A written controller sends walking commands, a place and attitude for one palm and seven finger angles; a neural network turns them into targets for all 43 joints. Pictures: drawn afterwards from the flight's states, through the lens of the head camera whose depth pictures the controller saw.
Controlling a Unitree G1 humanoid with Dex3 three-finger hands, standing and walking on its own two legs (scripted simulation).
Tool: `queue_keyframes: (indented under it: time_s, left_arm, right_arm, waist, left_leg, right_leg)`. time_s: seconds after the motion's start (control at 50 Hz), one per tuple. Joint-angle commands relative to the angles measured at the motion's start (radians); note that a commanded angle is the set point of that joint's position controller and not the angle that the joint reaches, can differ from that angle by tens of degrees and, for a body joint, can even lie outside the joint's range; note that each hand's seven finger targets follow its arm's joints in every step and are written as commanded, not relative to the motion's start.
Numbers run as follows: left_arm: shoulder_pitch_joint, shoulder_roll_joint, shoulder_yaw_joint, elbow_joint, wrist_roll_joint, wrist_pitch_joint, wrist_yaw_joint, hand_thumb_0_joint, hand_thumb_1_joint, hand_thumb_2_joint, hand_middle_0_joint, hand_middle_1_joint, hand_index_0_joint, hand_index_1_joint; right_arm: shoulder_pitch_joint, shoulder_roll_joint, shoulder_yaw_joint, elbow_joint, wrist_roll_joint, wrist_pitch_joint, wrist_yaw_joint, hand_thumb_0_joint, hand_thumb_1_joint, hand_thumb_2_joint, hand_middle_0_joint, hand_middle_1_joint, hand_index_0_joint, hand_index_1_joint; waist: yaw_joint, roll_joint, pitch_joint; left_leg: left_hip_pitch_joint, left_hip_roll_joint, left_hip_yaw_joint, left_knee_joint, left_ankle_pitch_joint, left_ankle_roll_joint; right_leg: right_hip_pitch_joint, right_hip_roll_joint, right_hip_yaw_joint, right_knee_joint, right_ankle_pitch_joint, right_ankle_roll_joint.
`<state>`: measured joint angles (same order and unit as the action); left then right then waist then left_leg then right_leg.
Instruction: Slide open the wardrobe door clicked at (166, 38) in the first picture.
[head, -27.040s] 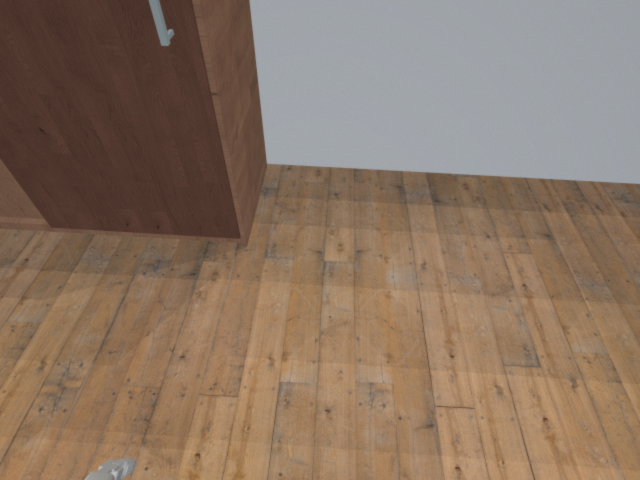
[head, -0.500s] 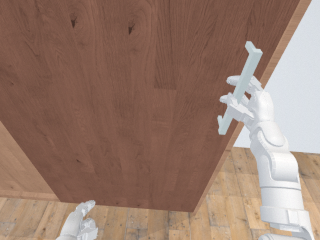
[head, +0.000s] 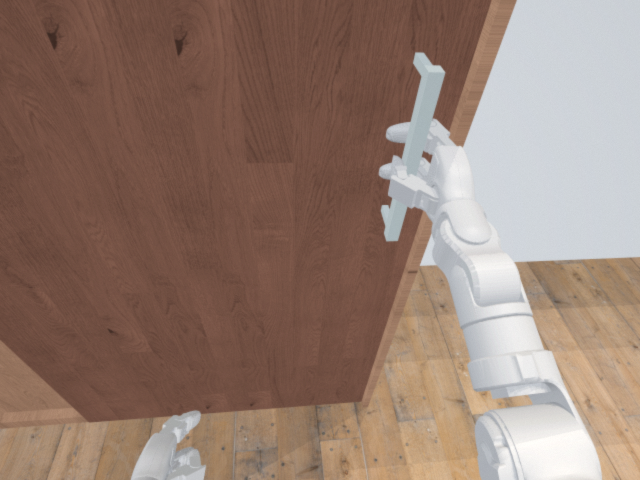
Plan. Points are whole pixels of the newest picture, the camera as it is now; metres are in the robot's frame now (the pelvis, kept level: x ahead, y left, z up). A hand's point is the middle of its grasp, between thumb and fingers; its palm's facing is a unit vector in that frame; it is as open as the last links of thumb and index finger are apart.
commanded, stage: tug the door sideways, standing still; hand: right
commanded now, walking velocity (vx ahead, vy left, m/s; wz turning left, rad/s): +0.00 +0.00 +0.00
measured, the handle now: (404, 158) +0.47 -0.08 +0.19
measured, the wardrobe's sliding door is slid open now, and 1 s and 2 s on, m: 0.01 0.10 0.34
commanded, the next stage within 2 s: step sideways, sliding the door along in 0.20 s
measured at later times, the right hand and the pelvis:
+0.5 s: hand (355, 187) +0.40 -0.01 +0.19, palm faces -0.14 +0.98 -0.11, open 5.9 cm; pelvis -0.02 +0.01 -0.01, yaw +2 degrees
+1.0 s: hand (320, 184) +0.41 +0.03 +0.19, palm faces -0.11 +0.99 -0.07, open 5.6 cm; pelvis -0.02 +0.10 -0.01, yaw +3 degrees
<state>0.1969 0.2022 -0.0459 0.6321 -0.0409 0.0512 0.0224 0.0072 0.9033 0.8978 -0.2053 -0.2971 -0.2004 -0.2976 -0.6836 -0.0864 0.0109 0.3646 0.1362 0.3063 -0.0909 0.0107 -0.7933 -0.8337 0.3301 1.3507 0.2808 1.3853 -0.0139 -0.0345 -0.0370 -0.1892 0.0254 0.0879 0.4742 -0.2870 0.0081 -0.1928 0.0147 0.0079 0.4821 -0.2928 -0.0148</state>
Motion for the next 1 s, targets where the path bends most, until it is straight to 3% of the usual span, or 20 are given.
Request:
queue_keyframes:
  time_s: [0.0,0.28,0.3,0.32,0.38,0.44,0.52,0.54,0.56,0.58,0.6,0.66,0.8,0.84,0.86,0.88,0.9,0.92,0.94,0.98]
  left_arm:
    - [-0.074,0.110,0.045,-0.120,0.002,-0.064,-0.002,0.000,0.900,0.900,-0.200,-0.300,-0.200,-0.300]
    - [-0.032,0.110,0.048,-0.066,0.002,-0.113,-0.011,0.000,0.900,0.900,-0.200,-0.300,-0.200,-0.300]
    - [-0.062,0.163,0.057,-0.062,0.015,-0.103,0.025,0.000,0.900,0.900,-0.200,-0.300,-0.200,-0.300]
    - [-0.066,0.129,0.051,-0.055,0.020,-0.089,0.038,0.000,0.900,0.900,-0.200,-0.300,-0.200,-0.300]
    - [-0.098,0.121,0.060,-0.083,0.021,-0.096,0.072,0.000,0.900,0.900,-0.200,-0.300,-0.200,-0.300]
    - [-0.096,0.109,0.076,-0.098,0.026,-0.092,0.079,0.000,0.900,0.900,-0.200,-0.300,-0.200,-0.300]
    - [-0.079,0.118,0.094,-0.097,0.025,-0.092,0.067,0.000,0.900,0.900,-0.200,-0.300,-0.200,-0.300]
    - [-0.083,0.126,0.101,-0.101,0.019,-0.093,0.067,0.000,0.900,0.900,-0.200,-0.300,-0.200,-0.300]
    - [-0.093,0.106,0.100,-0.106,0.014,-0.092,0.069,0.000,0.900,0.900,-0.200,-0.300,-0.200,-0.300]
    - [-0.118,0.087,0.103,-0.109,0.015,-0.092,0.073,0.000,0.900,0.900,-0.200,-0.300,-0.200,-0.300]
    - [-0.156,0.084,0.111,-0.112,0.011,-0.094,0.074,0.000,0.900,0.900,-0.200,-0.300,-0.200,-0.300]
    - [-0.151,0.059,0.100,-0.096,0.035,-0.098,0.072,0.000,0.900,0.900,-0.200,-0.300,-0.200,-0.300]
    - [-0.151,0.056,0.100,-0.131,0.042,-0.074,0.074,0.000,0.900,0.900,-0.200,-0.300,-0.200,-0.300]
    - [-0.121,0.078,0.110,-0.118,0.035,-0.082,0.077,0.000,0.900,0.900,-0.200,-0.300,-0.200,-0.300]
    - [-0.091,0.105,0.126,-0.113,0.037,-0.086,0.066,0.000,0.900,0.900,-0.200,-0.300,-0.200,-0.300]
    - [-0.134,0.135,0.142,-0.125,0.027,-0.097,0.037,0.000,0.900,0.900,-0.200,-0.300,-0.200,-0.300]
    - [-0.195,0.123,0.130,-0.124,0.021,-0.106,-0.002,0.000,0.900,0.900,-0.200,-0.300,-0.200,-0.300]
    - [-0.206,0.120,0.127,-0.110,0.029,-0.104,-0.005,0.000,0.900,0.900,-0.200,-0.300,-0.200,-0.300]
    - [-0.239,0.114,0.121,-0.107,0.039,-0.096,-0.005,0.000,0.900,0.900,-0.200,-0.300,-0.200,-0.300]
    - [-0.211,0.122,0.127,-0.080,0.026,-0.080,0.005,0.000,0.900,0.900,-0.200,-0.300,-0.200,-0.300]
  right_arm:
    - [-0.622,0.177,0.217,-0.255,0.019,-0.117,0.079,0.000,-0.900,-0.900,0.450,1.400,0.450,1.400]
    - [-0.746,0.222,0.228,-0.080,0.020,-0.178,0.019,0.000,-0.900,-0.900,0.450,1.400,0.450,1.400]
    - [-0.692,-0.242,-0.062,-0.078,-0.038,-0.295,-0.009,0.000,-0.900,-0.900,0.450,1.400,0.450,1.400]
    - [-0.602,-0.108,0.012,-0.026,-0.043,-0.336,-0.002,0.000,-0.900,-0.900,0.450,1.400,0.450,1.400]
    - [-0.624,-0.041,0.077,-0.084,-0.025,-0.417,0.020,0.000,-0.900,-0.900,0.450,1.400,0.450,1.400]
    - [-0.673,-0.062,0.077,-0.154,-0.014,-0.439,0.028,0.000,-0.900,-0.900,0.450,1.400,0.450,1.400]
    - [-0.648,-0.080,0.057,-0.213,-0.030,-0.464,0.042,0.000,-0.900,-0.900,0.450,1.400,0.450,1.400]
    - [-0.627,-0.109,0.041,-0.213,-0.044,-0.462,0.045,0.000,-0.900,-0.900,0.450,1.400,0.450,1.400]
    - [-0.623,-0.131,0.025,-0.232,-0.057,-0.468,0.045,0.000,-0.900,-0.900,0.450,1.400,0.450,1.400]
    - [-0.583,-0.162,-0.002,-0.193,-0.071,-0.471,0.043,0.000,-0.900,-0.900,0.450,1.400,0.450,1.400]
    - [-0.553,-0.186,-0.030,-0.190,-0.066,-0.469,0.044,0.000,-0.900,-0.900,0.450,1.400,0.450,1.400]
    - [-0.582,-0.148,-0.011,-0.315,-0.084,-0.509,0.041,0.000,-0.900,-0.900,0.450,1.400,0.450,1.400]
    - [-0.574,-0.116,0.048,-0.393,-0.102,-0.565,0.042,0.000,-0.900,-0.900,0.450,1.400,0.450,1.400]
    - [-0.587,-0.108,0.084,-0.426,-0.097,-0.583,0.041,0.000,-0.900,-0.900,0.450,1.400,0.450,1.400]
    - [-0.596,-0.090,0.108,-0.424,-0.085,-0.592,0.045,0.000,-0.900,-0.900,0.450,1.400,0.450,1.400]
    - [-0.608,-0.060,0.112,-0.459,-0.053,-0.600,0.050,0.000,-0.900,-0.900,0.450,1.400,0.450,1.400]
    - [-0.661,-0.108,0.040,-0.450,-0.059,-0.599,0.044,0.000,-0.900,-0.900,0.450,1.400,0.450,1.400]
    - [-0.721,-0.190,-0.001,-0.549,-0.065,-0.609,0.041,0.000,-0.900,-0.900,0.450,1.400,0.450,1.400]
    - [-0.706,-0.157,0.037,-0.553,-0.063,-0.603,0.049,0.000,-0.900,-0.900,0.450,1.400,0.450,1.400]
    - [-0.622,-0.096,0.078,-0.459,-0.080,-0.570,0.063,0.000,-0.900,-0.900,0.450,1.400,0.450,1.400]
  waist:
    - [0.098,0.020,-0.331]
    - [0.113,0.053,-0.281]
    - [0.048,0.062,-0.225]
    - [0.051,0.099,-0.196]
    - [0.063,-0.044,-0.197]
    - [0.064,-0.043,-0.202]
    - [0.060,-0.042,-0.264]
    - [0.056,0.032,-0.275]
    - [0.054,0.145,-0.290]
    - [0.034,0.285,-0.236]
    - [-0.009,0.343,-0.168]
    - [-0.005,0.161,-0.223]
    - [-0.001,0.217,-0.314]
    - [0.054,0.123,-0.358]
    - [0.094,-0.003,-0.404]
    - [0.065,-0.244,-0.460]
    - [0.055,-0.064,-0.398]
    - [0.056,-0.057,-0.380]
    - [0.048,-0.073,-0.341]
    - [0.035,-0.019,-0.239]
  left_leg:
    - [-0.042,-0.045,-0.011,-0.009,0.399,0.032]
    - [-0.085,-0.050,-0.011,-0.021,0.291,0.032]
    - [-0.046,0.005,-0.051,-0.021,0.136,-0.001]
    - [-0.024,0.017,-0.056,-0.020,0.086,-0.008]
    - [-0.130,-0.021,-0.039,0.203,-0.053,0.002]
    - [-0.274,-0.020,-0.099,0.378,-0.213,0.020]
    - [-0.063,-0.030,-0.081,0.081,-0.020,0.027]
    - [0.072,-0.007,-0.094,-0.007,0.180,0.033]
    - [0.170,0.104,-0.191,-0.057,0.371,0.075]
    - [0.231,0.209,-0.331,-0.069,0.543,0.146]
    - [0.258,0.275,-0.464,-0.072,0.703,0.185]
    - [0.369,0.238,-0.326,0.012,0.888,0.216]
    - [0.339,0.157,-0.237,0.044,0.897,0.156]
    - [0.097,0.107,-0.165,0.242,0.823,0.082]
    - [-0.201,0.039,-0.108,0.490,0.505,0.000]
    - [-0.529,-0.056,-0.147,0.792,-0.244,-0.046]
    - [-0.550,-0.023,-0.285,0.961,-0.219,0.020]
    - [-0.603,0.026,-0.261,1.010,-0.188,0.018]
    - [-0.610,0.054,-0.260,1.007,-0.159,0.010]
    - [-0.577,0.073,-0.203,0.876,-0.087,-0.015]
  right_leg:
    - [0.256,-0.031,0.060,0.002,0.503,-0.005]
    - [0.194,-0.021,0.063,-0.022,0.335,0.000]
    - [0.014,-0.088,0.073,-0.043,0.217,-0.043]
    - [-0.001,-0.091,0.066,-0.055,0.105,-0.049]
    - [0.032,-0.239,0.259,-0.144,-0.130,-0.118]
    - [0.159,-0.397,0.456,-0.113,0.063,-0.227]
    - [0.177,-0.329,0.166,0.143,0.512,-0.136]
    - [0.072,-0.252,0.066,0.226,0.457,-0.087]
    - [-0.061,-0.157,-0.050,0.356,0.323,-0.030]
    - [-0.245,-0.055,-0.073,0.482,-0.092,0.016]
    - [-0.389,-0.033,-0.033,0.649,-0.280,0.028]
    - [-0.397,-0.053,-0.037,0.664,-0.230,0.041]
    - [-0.176,-0.042,-0.178,0.221,-0.062,0.045]
    - [0.177,-0.106,-0.146,-0.069,0.168,0.008]
    - [0.495,-0.300,0.075,-0.154,0.481,-0.096]
    - [0.715,-0.630,0.448,-0.025,0.967,-0.260]
    - [0.627,-0.676,0.428,-0.009,0.928,-0.264]
    - [0.571,-0.668,0.418,-0.013,0.796,-0.248]
    - [0.489,-0.650,0.390,-0.023,0.689,-0.242]
    - [0.342,-0.567,0.178,-0.050,0.552,-0.173]
